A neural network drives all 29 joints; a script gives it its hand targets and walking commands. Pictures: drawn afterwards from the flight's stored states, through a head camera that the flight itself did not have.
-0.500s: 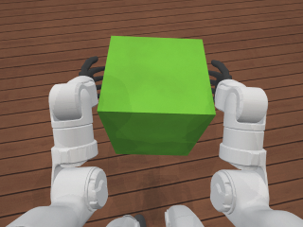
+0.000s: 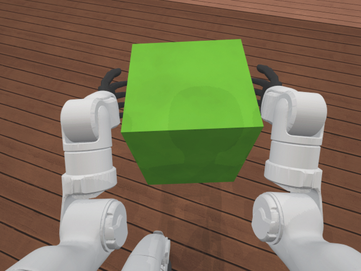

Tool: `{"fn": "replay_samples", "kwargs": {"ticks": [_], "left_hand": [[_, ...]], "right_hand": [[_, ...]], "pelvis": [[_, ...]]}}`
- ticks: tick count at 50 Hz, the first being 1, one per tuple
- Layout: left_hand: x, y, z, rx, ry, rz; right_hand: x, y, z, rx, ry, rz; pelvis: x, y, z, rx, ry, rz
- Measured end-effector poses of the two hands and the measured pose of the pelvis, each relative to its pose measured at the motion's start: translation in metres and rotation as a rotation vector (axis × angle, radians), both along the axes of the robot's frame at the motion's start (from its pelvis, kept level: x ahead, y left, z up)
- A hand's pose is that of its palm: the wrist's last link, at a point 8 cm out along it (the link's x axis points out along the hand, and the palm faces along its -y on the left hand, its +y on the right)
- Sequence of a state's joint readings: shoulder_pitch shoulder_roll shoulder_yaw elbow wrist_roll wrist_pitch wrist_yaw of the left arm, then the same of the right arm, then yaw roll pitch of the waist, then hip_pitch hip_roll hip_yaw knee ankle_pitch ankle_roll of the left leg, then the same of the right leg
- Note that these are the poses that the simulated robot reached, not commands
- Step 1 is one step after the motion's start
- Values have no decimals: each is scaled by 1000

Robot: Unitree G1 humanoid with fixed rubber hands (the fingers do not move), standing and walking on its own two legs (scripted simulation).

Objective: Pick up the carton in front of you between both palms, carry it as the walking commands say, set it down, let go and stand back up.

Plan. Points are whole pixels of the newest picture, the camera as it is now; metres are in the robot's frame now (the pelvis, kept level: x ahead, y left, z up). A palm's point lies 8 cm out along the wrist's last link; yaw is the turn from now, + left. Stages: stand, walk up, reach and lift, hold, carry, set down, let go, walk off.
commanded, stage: carry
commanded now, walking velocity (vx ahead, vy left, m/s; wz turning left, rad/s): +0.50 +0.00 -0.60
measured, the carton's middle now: (188, 120) +0.40 +0.03 +0.09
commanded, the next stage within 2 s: none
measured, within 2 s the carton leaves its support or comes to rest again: neither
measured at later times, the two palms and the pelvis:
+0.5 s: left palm (176, 7) +0.72 +0.09 +0.17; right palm (291, 21) +0.65 -0.20 +0.18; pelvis +0.31 +0.02 +0.02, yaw -9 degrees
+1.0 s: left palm out of the picture +1.04 -0.05 +0.21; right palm out of the picture +0.92 -0.33 +0.21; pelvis +0.63 -0.04 +0.04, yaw -25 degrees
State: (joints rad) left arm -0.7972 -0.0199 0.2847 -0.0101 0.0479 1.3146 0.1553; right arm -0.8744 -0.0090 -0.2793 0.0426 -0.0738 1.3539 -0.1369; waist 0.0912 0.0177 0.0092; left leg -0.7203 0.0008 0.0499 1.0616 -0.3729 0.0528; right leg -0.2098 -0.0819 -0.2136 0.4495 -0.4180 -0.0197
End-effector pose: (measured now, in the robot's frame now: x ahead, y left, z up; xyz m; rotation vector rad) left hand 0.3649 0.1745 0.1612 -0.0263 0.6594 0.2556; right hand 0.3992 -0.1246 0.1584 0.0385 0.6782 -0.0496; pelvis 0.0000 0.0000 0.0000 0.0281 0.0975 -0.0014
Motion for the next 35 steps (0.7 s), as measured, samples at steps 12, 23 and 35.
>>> {"fn": "replay_samples", "kwargs": {"ticks": [12,23,35], "left_hand": [[177,-2,-23,-67,67,-142],[323,-76,1,-100,-26,-314],[482,-125,5,-11,44,-329]], "right_hand": [[130,0,-19,-81,67,-98],[222,-66,11,-64,-28,-302],[388,-117,7,-42,44,-270]], "pelvis": [[159,25,-1,-22,-26,-36],[286,23,18,-62,-16,-138],[449,-27,16,-72,-42,-263]]}}
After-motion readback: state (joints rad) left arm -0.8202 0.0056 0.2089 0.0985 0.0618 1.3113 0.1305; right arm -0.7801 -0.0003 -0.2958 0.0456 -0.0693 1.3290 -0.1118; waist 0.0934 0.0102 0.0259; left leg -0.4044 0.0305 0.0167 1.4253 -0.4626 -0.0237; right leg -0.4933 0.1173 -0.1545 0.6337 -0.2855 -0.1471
